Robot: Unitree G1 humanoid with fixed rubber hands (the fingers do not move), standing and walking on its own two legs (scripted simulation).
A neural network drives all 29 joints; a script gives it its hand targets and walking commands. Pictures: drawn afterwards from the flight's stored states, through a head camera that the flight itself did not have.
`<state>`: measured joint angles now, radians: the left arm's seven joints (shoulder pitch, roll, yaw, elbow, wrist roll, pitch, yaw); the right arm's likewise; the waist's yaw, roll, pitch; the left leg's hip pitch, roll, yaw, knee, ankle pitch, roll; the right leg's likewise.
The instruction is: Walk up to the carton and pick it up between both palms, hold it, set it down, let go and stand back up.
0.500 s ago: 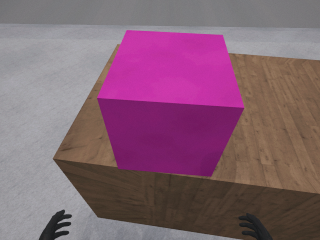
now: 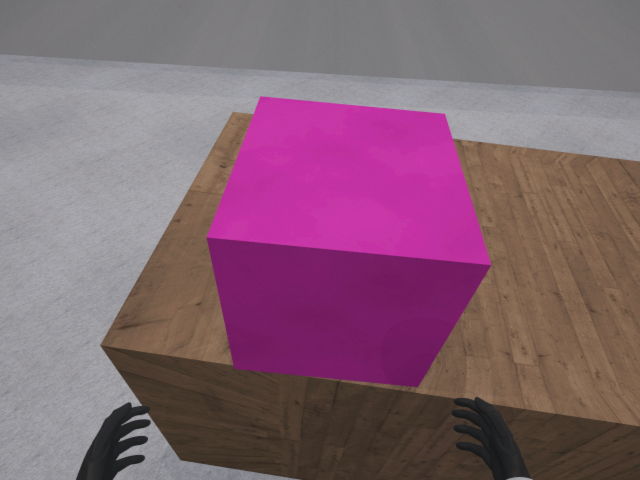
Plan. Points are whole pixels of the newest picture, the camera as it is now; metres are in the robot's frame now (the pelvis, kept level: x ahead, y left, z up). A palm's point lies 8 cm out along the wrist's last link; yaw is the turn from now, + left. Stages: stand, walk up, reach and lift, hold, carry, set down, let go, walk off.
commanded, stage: reach and lift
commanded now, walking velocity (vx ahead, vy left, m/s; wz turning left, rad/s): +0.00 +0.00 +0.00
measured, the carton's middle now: (339, 241) +0.46 -0.01 +0.04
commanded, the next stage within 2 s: none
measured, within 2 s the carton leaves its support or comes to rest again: neither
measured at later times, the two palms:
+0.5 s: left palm (122, 436) +0.19 +0.25 -0.03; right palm (527, 449) +0.19 -0.24 -0.02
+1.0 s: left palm (138, 363) +0.26 +0.24 +0.02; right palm (533, 396) +0.24 -0.24 +0.02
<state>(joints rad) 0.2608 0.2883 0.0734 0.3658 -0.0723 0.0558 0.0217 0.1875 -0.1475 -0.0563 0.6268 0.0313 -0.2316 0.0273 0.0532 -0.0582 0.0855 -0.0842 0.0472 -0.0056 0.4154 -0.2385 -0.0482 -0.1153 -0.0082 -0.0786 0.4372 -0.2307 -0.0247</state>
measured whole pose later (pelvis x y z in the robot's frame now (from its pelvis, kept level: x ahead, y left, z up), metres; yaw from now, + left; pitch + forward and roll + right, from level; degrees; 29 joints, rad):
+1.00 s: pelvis +0.01 +0.02 +0.00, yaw -4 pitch -3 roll +0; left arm 0.04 0.24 -0.01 0.41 -0.23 -0.12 0.08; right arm 0.03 -0.35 0.00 0.54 0.35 -0.25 0.09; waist 0.04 -0.01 0.00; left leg -0.08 0.03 0.06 0.36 -0.23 -0.02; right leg -0.14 0.00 0.01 0.39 -0.19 0.00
